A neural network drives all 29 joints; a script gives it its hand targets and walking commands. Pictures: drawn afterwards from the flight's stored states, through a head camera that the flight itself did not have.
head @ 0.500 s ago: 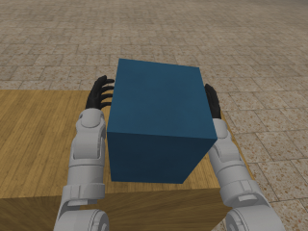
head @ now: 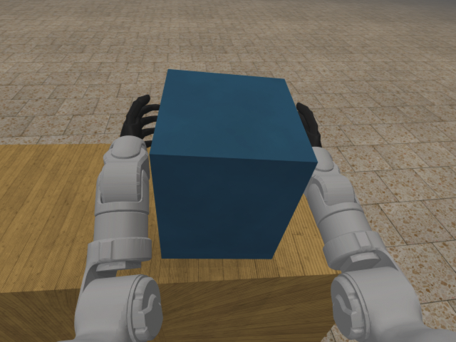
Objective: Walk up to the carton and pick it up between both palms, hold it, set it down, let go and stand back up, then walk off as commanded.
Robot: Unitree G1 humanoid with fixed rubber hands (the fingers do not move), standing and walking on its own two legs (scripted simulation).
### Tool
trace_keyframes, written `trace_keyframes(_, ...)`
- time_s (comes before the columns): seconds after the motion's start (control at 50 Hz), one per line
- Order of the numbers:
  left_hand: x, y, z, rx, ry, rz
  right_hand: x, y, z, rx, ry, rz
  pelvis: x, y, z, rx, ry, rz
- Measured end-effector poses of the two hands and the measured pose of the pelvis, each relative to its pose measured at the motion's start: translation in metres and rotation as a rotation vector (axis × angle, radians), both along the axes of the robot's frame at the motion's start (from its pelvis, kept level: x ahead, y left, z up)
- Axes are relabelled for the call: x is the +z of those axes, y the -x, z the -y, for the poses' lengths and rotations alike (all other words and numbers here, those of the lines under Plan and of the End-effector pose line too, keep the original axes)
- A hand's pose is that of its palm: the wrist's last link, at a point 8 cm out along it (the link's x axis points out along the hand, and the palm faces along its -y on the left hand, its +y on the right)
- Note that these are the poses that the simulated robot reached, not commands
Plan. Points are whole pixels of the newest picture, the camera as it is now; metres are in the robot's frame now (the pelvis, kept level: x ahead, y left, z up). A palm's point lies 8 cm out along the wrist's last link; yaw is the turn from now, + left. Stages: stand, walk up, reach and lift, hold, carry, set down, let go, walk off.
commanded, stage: reach and lift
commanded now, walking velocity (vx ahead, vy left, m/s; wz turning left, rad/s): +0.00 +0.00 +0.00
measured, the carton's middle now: (222, 169) +0.37 -0.01 +0.15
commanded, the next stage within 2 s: hold in 1.16 s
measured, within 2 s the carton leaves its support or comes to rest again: neither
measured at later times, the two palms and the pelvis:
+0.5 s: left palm (134, 135) +0.39 +0.13 +0.22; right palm (308, 137) +0.39 -0.16 +0.21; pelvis +0.01 -0.01 +0.00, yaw +0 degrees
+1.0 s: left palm (127, 124) +0.39 +0.14 +0.24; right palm (309, 120) +0.39 -0.15 +0.24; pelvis +0.01 +0.00 +0.00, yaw +0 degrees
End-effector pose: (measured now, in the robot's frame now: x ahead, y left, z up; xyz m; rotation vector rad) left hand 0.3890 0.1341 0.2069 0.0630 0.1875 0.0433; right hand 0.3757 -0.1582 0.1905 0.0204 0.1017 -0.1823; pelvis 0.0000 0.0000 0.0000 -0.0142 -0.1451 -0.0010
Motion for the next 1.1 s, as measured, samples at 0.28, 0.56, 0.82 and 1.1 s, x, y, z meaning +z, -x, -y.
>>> trace_keyframes(0.28, 0.003, -0.001, -0.002, 0.007, 0.004, -0.004, 0.014, -0.005, -0.002, 0.011, -0.01, -0.005, 0.0, -0.007, 0.0, 0.003, 0.004, -0.001)
trace_keyframes(0.56, 0.014, -0.005, 0.001, 0.024, 0.007, 0.001, 0.021, -0.012, 0.002, 0.023, -0.032, -0.002, 0.0, -0.009, 0.007, 0.005, 0.004, -0.028)
trace_keyframes(0.82, 0.023, -0.007, -0.003, 0.024, 0.033, -0.01, 0.036, -0.016, -0.002, 0.023, -0.043, -0.016, 0.0, -0.014, 0.006, 0.003, 0.003, -0.023)
trace_keyframes(1.1, 0.038, 0.002, -0.006, 0.032, 0.037, 0.012, 0.056, -0.01, -0.005, 0.033, -0.04, 0.002, 0.0, -0.012, 0.005, -0.002, 0.005, -0.031)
